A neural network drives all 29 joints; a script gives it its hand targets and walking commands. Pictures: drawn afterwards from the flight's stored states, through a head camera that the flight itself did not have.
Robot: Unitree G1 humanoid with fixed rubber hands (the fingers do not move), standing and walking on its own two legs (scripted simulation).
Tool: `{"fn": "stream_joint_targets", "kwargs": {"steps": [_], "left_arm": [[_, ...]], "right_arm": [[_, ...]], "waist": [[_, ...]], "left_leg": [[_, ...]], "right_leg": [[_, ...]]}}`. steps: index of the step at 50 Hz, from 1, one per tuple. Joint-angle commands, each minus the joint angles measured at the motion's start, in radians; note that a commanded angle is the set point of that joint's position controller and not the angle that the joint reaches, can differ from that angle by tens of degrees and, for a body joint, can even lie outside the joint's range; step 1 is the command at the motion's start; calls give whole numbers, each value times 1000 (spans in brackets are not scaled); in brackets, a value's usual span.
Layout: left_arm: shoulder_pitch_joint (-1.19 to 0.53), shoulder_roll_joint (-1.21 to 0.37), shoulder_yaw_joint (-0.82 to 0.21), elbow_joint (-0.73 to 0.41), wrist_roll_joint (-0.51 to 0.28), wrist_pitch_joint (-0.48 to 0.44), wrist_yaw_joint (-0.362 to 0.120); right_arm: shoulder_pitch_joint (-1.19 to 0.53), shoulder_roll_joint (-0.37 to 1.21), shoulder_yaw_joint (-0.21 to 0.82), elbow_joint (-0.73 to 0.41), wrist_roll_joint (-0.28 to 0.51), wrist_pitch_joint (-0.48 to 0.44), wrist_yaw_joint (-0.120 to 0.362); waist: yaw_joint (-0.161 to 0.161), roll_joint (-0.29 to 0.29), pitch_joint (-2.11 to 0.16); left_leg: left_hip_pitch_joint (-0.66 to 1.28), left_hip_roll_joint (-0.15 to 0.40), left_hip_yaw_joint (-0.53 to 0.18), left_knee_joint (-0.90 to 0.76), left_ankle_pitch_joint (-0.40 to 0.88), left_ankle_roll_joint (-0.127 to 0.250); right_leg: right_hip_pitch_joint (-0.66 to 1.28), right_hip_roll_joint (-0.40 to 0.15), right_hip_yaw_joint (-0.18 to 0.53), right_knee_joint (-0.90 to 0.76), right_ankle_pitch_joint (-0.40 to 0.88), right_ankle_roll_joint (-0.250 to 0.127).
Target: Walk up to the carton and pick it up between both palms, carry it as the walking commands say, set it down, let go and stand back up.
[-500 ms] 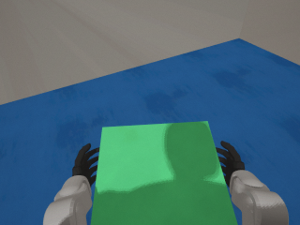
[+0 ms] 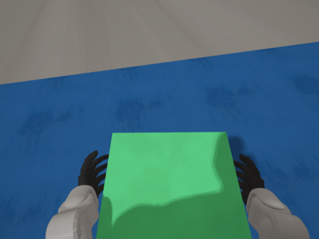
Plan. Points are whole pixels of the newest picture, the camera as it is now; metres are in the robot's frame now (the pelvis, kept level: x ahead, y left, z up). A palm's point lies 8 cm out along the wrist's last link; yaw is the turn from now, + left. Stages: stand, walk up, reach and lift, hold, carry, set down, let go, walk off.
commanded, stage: carry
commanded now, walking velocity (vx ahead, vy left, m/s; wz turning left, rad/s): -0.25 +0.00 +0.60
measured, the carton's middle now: (169, 195) +0.24 +0.00 +0.02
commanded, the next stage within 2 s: none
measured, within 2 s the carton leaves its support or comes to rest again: neither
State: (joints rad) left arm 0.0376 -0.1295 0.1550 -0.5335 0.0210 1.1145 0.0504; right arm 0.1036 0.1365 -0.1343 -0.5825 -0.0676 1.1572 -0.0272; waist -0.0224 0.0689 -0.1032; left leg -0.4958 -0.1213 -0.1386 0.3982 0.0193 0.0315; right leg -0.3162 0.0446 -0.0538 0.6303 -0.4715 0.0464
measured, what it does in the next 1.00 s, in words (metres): walks backwards, turning left: right foot, then left foot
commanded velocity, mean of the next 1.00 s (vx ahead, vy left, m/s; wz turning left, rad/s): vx -0.25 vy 0.00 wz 0.60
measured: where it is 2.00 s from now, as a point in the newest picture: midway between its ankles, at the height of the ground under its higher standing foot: outside the picture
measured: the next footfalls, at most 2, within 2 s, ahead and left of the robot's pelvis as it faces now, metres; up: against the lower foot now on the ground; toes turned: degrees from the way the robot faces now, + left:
right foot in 0.02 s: -0.01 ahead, -0.08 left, +0.00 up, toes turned -2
left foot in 0.44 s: -0.15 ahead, +0.17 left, +0.00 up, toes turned +21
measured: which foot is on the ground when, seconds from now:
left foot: down 0.00-0.02, up 0.04-0.42, down 0.44-0.88, up 0.90-1.00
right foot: up 0.00-0.00, down 0.02-0.44, up 0.46-0.86, down 0.88-1.00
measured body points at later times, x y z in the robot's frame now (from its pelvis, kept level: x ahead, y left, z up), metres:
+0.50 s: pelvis -0.14 +0.04 -0.01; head -0.13 +0.06 +0.44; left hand +0.03 +0.30 +0.06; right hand +0.15 -0.02 +0.06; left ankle -0.19 +0.15 -0.73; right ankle -0.06 -0.08 -0.70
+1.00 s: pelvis -0.26 -0.01 +0.01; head -0.24 -0.04 +0.46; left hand -0.16 +0.27 +0.09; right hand +0.03 -0.03 +0.06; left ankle -0.29 +0.13 -0.65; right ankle -0.21 -0.06 -0.73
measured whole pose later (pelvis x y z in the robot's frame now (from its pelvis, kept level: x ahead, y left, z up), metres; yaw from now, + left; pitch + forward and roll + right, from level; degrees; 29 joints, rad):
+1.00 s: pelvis -0.26 -0.01 +0.01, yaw +36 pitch +2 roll +3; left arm 0.07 -0.13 0.16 -0.51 0.03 1.13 0.04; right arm 0.09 0.10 -0.11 -0.55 -0.06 1.21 -0.05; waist -0.04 0.04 -0.06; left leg -0.64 -0.11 -0.05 1.06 -0.40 -0.05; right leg -0.31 -0.04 -0.11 0.57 -0.29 -0.06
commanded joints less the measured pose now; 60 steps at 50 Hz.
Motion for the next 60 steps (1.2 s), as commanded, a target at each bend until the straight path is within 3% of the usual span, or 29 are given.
{"fn": "stream_joint_targets", "kwargs": {"steps": [1, 2, 3, 5, 8, 12, 15, 18, 19, 20, 21, 22, 23, 25, 28, 32, 36, 39, 41, 42, 43, 44, 45, 46, 47, 49, 51, 54, 60], "left_arm": [[-337, -684, -727, -107, -260, 20, -87], [-339, -696, -731, -102, -260, 21, -85], [-351, -700, -720, -105, -263, 22, -89], [-398, -693, -713, -119, -268, 26, -97], [-407, -669, -707, -174, -268, 17, -96], [-329, -621, -684, -122, -245, 32, -87], [-318, -630, -689, -125, -255, 41, -83], [-335, -665, -718, -149, -267, 42, -79], [-337, -673, -723, -147, -267, 43, -78], [-349, -679, -730, -140, -270, 43, -78], [-375, -688, -742, -146, -276, 43, -78], [-369, -714, -751, -150, -279, 41, -81], [-408, -751, -788, -184, -308, 29, -85], [-450, -808, -863, -199, -348, 17, -99], [-473, -849, -896, -217, -374, 0, -111], [-436, -792, -879, -222, -356, -4, -106], [-356, -743, -831, -150, -315, 15, -99], [-327, -728, -794, -117, -292, 24, -97], [-316, -720, -766, -105, -280, 27, -94], [-303, -713, -748, -96, -273, 29, -95], [-303, -699, -729, -90, -264, 28, -98], [-320, -680, -716, -94, -259, 27, -100], [-343, -696, -734, -113, -274, 29, -98], [-344, -703, -720, -116, -272, 26, -99], [-369, -707, -711, -125, -277, 28, -102], [-415, -707, -700, -144, -276, 24, -105], [-419, -692, -699, -186, -278, 20, -103], [-368, -645, -684, -149, -258, 34, -95], [-340, -645, -685, -147, -263, 53, -86]], "right_arm": [[-472, 639, 791, -161, 329, 2, 68], [-538, 634, 793, -196, 326, 2, 65], [-556, 670, 794, -179, 337, 3, 68], [-556, 717, 782, -122, 341, 4, 66], [-537, 723, 786, -133, 357, -2, 63], [-524, 668, 788, -133, 342, 16, 42], [-503, 675, 784, -124, 345, 30, 41], [-473, 690, 762, -101, 348, 33, 51], [-466, 696, 755, -95, 347, 31, 55], [-463, 690, 743, -84, 342, 26, 58], [-452, 671, 723, -71, 334, 18, 62], [-441, 659, 711, -67, 328, 9, 64], [-426, 689, 708, -83, 332, -6, 70], [-405, 727, 689, -94, 304, -24, 76], [-425, 749, 688, -128, 309, -57, 87], [-391, 691, 708, -140, 301, -59, 81], [-401, 636, 741, -150, 305, -41, 75], [-432, 630, 773, -156, 323, -24, 74], [-452, 631, 794, -153, 336, -12, 71], [-457, 630, 804, -150, 340, -7, 69], [-460, 637, 810, -148, 339, -2, 67], [-472, 644, 814, -156, 335, 5, 66], [-503, 626, 801, -167, 330, 6, 62], [-541, 656, 810, -181, 343, 5, 66], [-549, 685, 802, -155, 353, 6, 68], [-584, 730, 804, -134, 374, 4, 70], [-569, 734, 803, -145, 385, 1, 68], [-535, 687, 793, -122, 361, 16, 51], [-491, 686, 777, -108, 356, 37, 40]], "waist": [[13, -429, -158], [13, -378, -113], [5, -254, -71], [-1, -150, -28], [2, -178, -57], [15, -283, -129], [20, -359, -202], [23, -371, -274], [11, -337, -287], [3, -220, -287], [-1, 9, -269], [13, 299, -234], [14, 247, -228], [14, 170, -233], [16, 163, -244], [4, 118, -243], [-3, 118, -248], [-5, 112, -236], [9, 105, -242], [17, 66, -254], [15, -101, -234], [9, -392, -183], [8, -397, -146], [2, -301, -115], [1, -206, -87], [-3, -151, -65], [-1, -171, -81], [7, -226, -128], [24, -357, -250]], "left_leg": [[-180, 2, 48, 417, -549, -123], [-201, 86, 103, 652, -589, -116], [-173, 109, 74, 779, -491, -110], [-129, 100, 43, 921, -362, -104], [-120, 100, 120, 887, -379, -122], [-150, 107, 195, 698, -485, -132], [-70, 106, 231, 530, -508, -118], [38, 100, 243, 272, -417, -82], [108, 109, 227, 86, -274, -70], [205, 172, 143, -42, -137, -45], [380, 361, -94, -32, 251, 10], [533, 570, -392, 70, 861, 104], [521, 509, -243, 155, 1082, 149], [508, 412, -117, 163, 861, 110], [407, 314, -23, 151, 535, 93], [349, 317, -156, 53, 235, 100], [342, 346, -286, -14, 176, 117], [300, 324, -322, -51, 113, 96], [239, 282, -303, -40, 25, 51], [156, 243, -258, -21, -78, 8], [53, 157, -170, 87, -267, -32], [-141, 28, -19, 352, -485, -87], [-180, 50, 76, 644, -629, -92], [-159, 91, 65, 775, -567, -94], [-136, 100, 47, 865, -486, -97], [-106, 97, 39, 942, -402, -109], [-103, 97, 88, 917, -398, -126], [-106, 100, 149, 766, -460, -138], [2, 98, 207, 411, -532, -97]], "right_leg": [[237, -532, 449, -392, 186, -165], [93, -621, 384, -395, 308, -220], [14, -548, 275, -384, 363, -191], [-87, -391, 63, -329, 310, -120], [-23, -333, -11, -248, 364, -99], [188, -375, 46, -175, 651, -128], [258, -409, 7, -117, 907, -138], [292, -420, -39, -24, 952, -111], [268, -412, -67, 23, 916, -70], [161, -386, -97, 102, 766, -22], [-123, -326, -115, 229, 343, 41], [-443, -180, -123, 413, -227, 86], [-431, -190, -26, 506, -203, 79], [-450, -166, 2, 599, -113, 74], [-386, -160, -6, 606, -1, 64], [-314, -111, -9, 490, -2, 58], [-224, -59, 5, 311, -12, 39], [-109, -18, 11, 125, -10, 20], [36, -23, 15, -93, 47, 2], [166, -63, 15, -215, 101, -10], [237, -206, 157, -323, 89, -42], [273, -473, 427, -344, 288, -126], [171, -596, 394, -324, 468, -215], [74, -561, 319, -329, 529, -206], [16, -492, 221, -335, 464, -181], [-64, -376, 83, -307, 327, -137], [-16, -344, 21, -264, 360, -125], [118, -358, 38, -236, 442, -120], [282, -435, 22, -162, 745, -148]]}}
